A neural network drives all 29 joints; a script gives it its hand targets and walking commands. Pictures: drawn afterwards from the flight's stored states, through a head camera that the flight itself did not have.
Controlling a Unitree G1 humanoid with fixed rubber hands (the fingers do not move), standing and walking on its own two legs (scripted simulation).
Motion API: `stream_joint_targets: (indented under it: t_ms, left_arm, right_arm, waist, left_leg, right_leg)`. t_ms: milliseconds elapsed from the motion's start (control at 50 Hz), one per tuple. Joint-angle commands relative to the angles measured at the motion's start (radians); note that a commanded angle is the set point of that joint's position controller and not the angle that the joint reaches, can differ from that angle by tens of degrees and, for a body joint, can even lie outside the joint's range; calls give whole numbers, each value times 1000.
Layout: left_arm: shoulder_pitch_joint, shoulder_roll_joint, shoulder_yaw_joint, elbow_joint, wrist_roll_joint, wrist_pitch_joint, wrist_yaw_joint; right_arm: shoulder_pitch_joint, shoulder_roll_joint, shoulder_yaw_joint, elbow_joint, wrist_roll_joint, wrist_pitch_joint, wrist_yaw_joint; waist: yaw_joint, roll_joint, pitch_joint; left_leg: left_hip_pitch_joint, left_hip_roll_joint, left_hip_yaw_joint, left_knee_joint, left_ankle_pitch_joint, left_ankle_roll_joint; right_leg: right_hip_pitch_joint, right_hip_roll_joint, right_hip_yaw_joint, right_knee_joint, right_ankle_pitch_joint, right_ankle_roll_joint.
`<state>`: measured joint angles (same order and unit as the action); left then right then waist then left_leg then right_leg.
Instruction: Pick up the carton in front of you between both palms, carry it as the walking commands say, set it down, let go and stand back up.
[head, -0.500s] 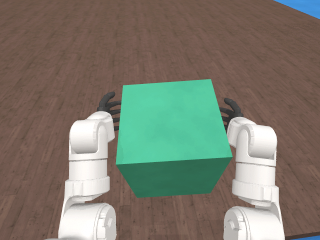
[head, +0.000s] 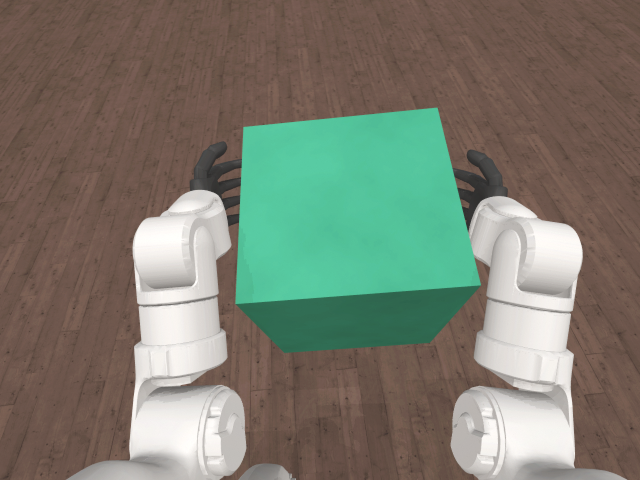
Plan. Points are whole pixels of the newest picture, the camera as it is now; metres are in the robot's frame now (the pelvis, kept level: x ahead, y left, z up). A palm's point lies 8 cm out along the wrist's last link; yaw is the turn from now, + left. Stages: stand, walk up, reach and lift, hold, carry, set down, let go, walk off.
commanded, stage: carry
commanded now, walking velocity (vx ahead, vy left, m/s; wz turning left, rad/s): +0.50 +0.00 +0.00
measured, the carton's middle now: (349, 249) +0.37 -0.01 +0.08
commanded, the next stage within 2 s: none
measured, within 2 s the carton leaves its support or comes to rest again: neither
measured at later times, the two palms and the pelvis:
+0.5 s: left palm out of the picture +0.72 +0.05 +0.27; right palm out of the picture +0.67 -0.24 +0.26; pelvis +0.33 -0.02 +0.09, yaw -4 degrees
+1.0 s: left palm out of the picture +0.94 +0.03 +0.22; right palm out of the picture +0.96 -0.27 +0.21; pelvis +0.62 -0.12 +0.12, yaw +0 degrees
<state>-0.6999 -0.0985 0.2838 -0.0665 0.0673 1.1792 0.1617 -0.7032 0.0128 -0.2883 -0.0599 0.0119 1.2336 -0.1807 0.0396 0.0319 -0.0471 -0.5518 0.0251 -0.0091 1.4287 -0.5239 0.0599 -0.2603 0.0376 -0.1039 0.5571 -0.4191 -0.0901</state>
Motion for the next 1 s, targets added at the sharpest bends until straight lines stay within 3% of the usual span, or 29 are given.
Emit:
stream_joint_targets:
  t_ms: [0,40,60,80,140,180,200,220,240,260,280,300,320,380,440,500,540,580,620,680,700,720,740,760,820,860,880,920,980]
  left_arm:
    - [-651,-807,-642,-225,-330,12,-100]
    - [-660,-870,-702,-173,-397,14,-124]
    - [-702,-823,-725,-326,-411,-15,-138]
    - [-811,-897,-757,-312,-508,2,-156]
    - [-639,-715,-711,-228,-470,3,-170]
    - [-645,-807,-715,-207,-476,20,-166]
    - [-662,-783,-732,-253,-440,18,-155]
    - [-617,-721,-672,-218,-380,21,-139]
    - [-476,-721,-630,-99,-344,39,-133]
    - [-461,-631,-573,-143,-289,45,-116]
    - [-451,-649,-515,-112,-233,54,-93]
    - [-511,-609,-502,-204,-195,50,-81]
    - [-582,-583,-466,-161,-160,53,-69]
    - [-550,-590,-446,-91,-105,41,-72]
    - [-495,-635,-456,-38,-117,54,-68]
    - [-513,-652,-505,-24,-124,85,-63]
    - [-549,-654,-511,25,-145,98,-73]
    - [-588,-694,-525,43,-184,97,-88]
    - [-685,-736,-554,24,-239,97,-95]
    - [-683,-795,-567,140,-277,94,-102]
    - [-649,-808,-540,134,-276,82,-99]
    - [-707,-806,-551,95,-292,72,-100]
    - [-723,-822,-550,90,-304,58,-97]
    - [-695,-844,-567,99,-314,53,-107]
    - [-705,-1016,-607,97,-345,7,-142]
    - [-659,-1025,-603,38,-336,-30,-157]
    - [-630,-1061,-661,26,-368,-38,-170]
    - [-595,-1057,-697,-57,-359,-57,-175]
    - [-425,-1017,-745,-167,-360,-83,-179]
  right_arm:
    - [-668,892,636,-153,215,-40,81]
    - [-578,909,617,-89,149,-52,68]
    - [-622,870,634,-175,141,-68,61]
    - [-632,841,582,-178,102,-74,43]
    - [-617,756,601,-211,90,-62,7]
    - [-578,834,666,-186,131,-50,30]
    - [-650,826,709,-321,182,-66,51]
    - [-571,818,726,-249,201,-44,60]
    - [-532,839,745,-245,235,-32,71]
    - [-572,850,774,-229,265,-42,79]
    - [-697,905,785,-273,348,-33,97]
    - [-735,978,801,-181,411,-18,121]
    - [-781,989,813,-184,451,-19,142]
    - [-902,1016,829,-197,530,-30,153]
    - [-836,968,764,-166,457,-7,126]
    - [-687,920,653,-8,362,26,126]
    - [-697,954,636,65,348,35,136]
    - [-679,957,588,151,309,48,136]
    - [-625,946,528,186,254,50,138]
    - [-610,895,496,234,196,40,123]
    - [-608,920,501,233,193,33,116]
    - [-626,962,495,227,194,33,119]
    - [-610,980,493,217,185,26,122]
    - [-581,989,491,238,162,22,122]
    - [-613,1063,534,155,165,-44,130]
    - [-592,1141,626,144,184,-70,133]
    - [-489,1138,615,131,160,-88,135]
    - [-457,1141,661,63,156,-119,136]
    - [-283,1153,750,-13,197,-133,145]
  waist:
    - [135,-182,-439]
    - [136,-80,-316]
    - [69,-61,-333]
    - [27,-48,-283]
    - [-72,-228,-330]
    - [-153,-218,-500]
    - [-273,-287,-577]
    - [-303,-139,-580]
    - [-238,106,-550]
    - [-138,340,-780]
    - [-106,139,-709]
    - [-146,32,-592]
    - [-136,-127,-500]
    - [-147,-34,-489]
    - [-105,-125,-457]
    - [-108,93,-426]
    - [-115,8,-390]
    - [-89,145,-309]
    - [-86,129,-263]
    - [-59,81,-316]
    - [-11,84,-382]
    - [22,-88,-458]
    - [-5,-312,-464]
    - [-6,-230,-472]
    - [-40,-81,-372]
    - [-28,-184,-395]
    - [-27,-115,-385]
    - [-22,-58,-383]
    - [-12,-176,-435]
  left_leg:
    - [-831,-78,53,566,-127,45]
    - [-1002,-98,19,620,-271,90]
    - [-772,-26,137,407,-127,65]
    - [-590,-35,209,262,-59,62]
    - [12,-89,260,-282,282,76]
    - [321,-165,277,-455,404,75]
    - [456,-109,124,-646,388,61]
    - [589,-101,87,-877,531,94]
    - [689,7,-26,-881,735,143]
    - [896,255,-635,-903,831,321]
    - [856,233,-726,-975,647,308]
    - [777,235,-711,-983,550,335]
    - [711,197,-635,-986,607,258]
    - [600,200,-479,-1034,435,234]
    - [659,212,-322,-984,710,206]
    - [691,190,-209,-1002,746,236]
    - [588,201,-155,-1043,714,210]
    - [520,156,-56,-1073,630,157]
    - [486,157,-32,-1099,638,123]
    - [491,96,82,-870,985,47]
    - [390,73,121,-726,910,0]
    - [209,17,148,-480,535,-37]
    - [-85,-120,91,-277,67,-49]
    - [-147,-54,1,-170,30,-33]
    - [-89,56,-2,-308,226,-29]
    - [-86,36,14,-369,239,-32]
    - [-112,48,16,-407,245,-45]
    - [-187,52,59,-483,282,-63]
    - [-248,52,96,-567,316,-77]
  right_leg:
    - [927,-365,507,-80,973,-191]
    - [916,-315,416,-74,1005,-117]
    - [688,-259,335,-126,731,-71]
    - [468,-221,238,-253,754,-63]
    - [129,-144,-1,-281,1408,-6]
    - [190,-220,-8,-48,1721,8]
    - [267,-238,15,223,1696,27]
    - [201,-110,5,686,1264,58]
    - [-6,25,68,861,206,40]
    - [-206,144,248,1205,-58,66]
    - [-322,101,277,1235,-8,37]
    - [-417,80,232,1263,-70,42]
    - [-404,47,191,1129,-81,44]
    - [-424,5,168,915,-108,30]
    - [-501,-88,177,694,10,22]
    - [-486,-74,107,381,98,55]
    - [-424,-81,48,284,225,42]
    - [-363,-71,28,139,274,47]
    - [-281,-71,-18,58,317,54]
    - [-11,11,-94,-138,379,43]
    - [211,-42,-39,-130,354,21]
    - [394,-267,301,-168,196,-23]
    - [520,-443,693,-262,171,-162]
    - [519,-446,698,-269,130,-178]
    - [295,-347,393,-293,308,-21]
    - [324,-341,353,-364,186,-44]
    - [356,-333,345,-381,155,-73]
    - [448,-354,291,-366,383,-62]
    - [607,-296,193,-303,680,-64]
